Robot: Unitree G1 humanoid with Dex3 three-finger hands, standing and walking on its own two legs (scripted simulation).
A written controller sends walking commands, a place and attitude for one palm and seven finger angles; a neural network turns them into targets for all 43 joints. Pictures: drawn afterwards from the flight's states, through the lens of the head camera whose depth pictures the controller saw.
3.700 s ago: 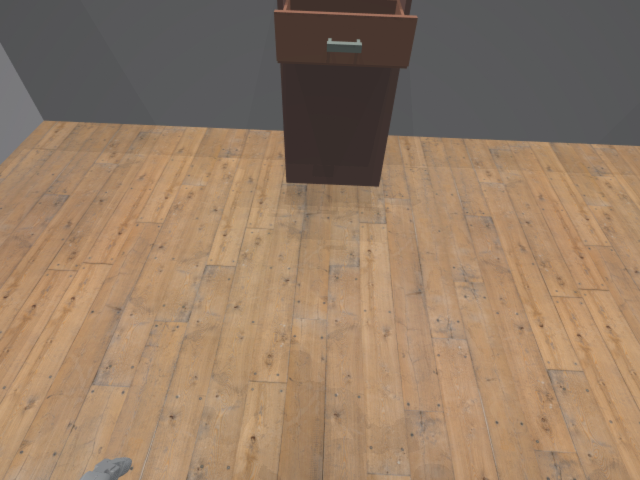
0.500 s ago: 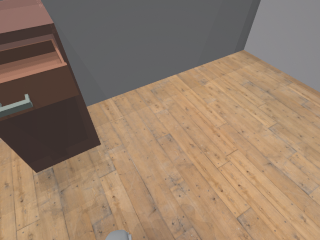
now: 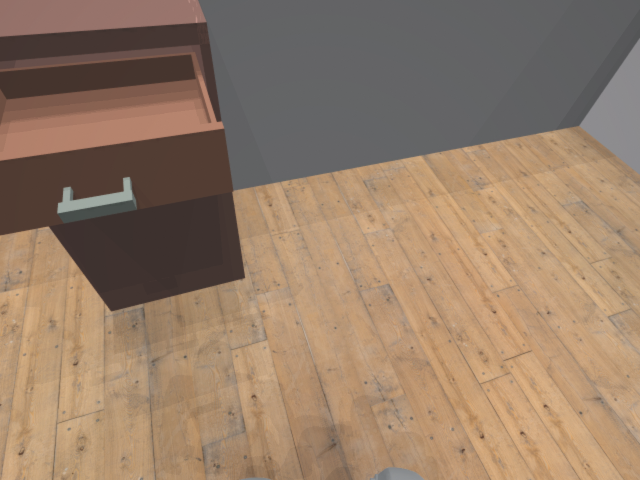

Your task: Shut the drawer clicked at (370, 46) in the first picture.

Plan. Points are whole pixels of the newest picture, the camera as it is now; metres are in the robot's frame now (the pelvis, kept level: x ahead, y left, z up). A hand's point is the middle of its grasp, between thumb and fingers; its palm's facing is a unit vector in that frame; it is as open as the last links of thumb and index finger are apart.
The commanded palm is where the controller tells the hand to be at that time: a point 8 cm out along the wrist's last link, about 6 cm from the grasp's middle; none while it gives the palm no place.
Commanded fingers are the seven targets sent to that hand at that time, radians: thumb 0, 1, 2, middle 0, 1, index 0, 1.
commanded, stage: turn to face it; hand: left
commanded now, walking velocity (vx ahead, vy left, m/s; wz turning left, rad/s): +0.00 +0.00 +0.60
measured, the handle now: (98, 197) +0.48 +0.38 +0.02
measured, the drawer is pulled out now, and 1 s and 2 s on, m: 0.28 0.28 0.28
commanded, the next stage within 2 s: take the last steps up to it in 0.50 s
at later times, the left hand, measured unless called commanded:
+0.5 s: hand out of the picture +0.03 +0.15 -0.15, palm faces +0.27 -0.93 -0.25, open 7.4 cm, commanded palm none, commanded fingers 0.00 0.90 0.90 -0.20 -0.30 -0.20 -0.30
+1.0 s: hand out of the picture -0.02 +0.22 -0.17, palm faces +0.38 -0.91 -0.18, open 7.4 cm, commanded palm none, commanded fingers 0.00 0.90 0.90 -0.20 -0.30 -0.20 -0.30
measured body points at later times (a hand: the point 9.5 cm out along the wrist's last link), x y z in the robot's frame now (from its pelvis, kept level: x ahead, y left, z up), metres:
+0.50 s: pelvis +0.00 -0.05 +0.00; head +0.03 -0.06 +0.45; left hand +0.01 +0.20 -0.13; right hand +0.11 -0.30 -0.15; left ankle -0.05 +0.08 -0.66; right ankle +0.02 -0.17 -0.74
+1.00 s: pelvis +0.02 +0.02 +0.01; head +0.01 +0.05 +0.46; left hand -0.04 +0.27 -0.15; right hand +0.10 -0.20 -0.13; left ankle -0.07 +0.07 -0.74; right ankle +0.10 -0.11 -0.66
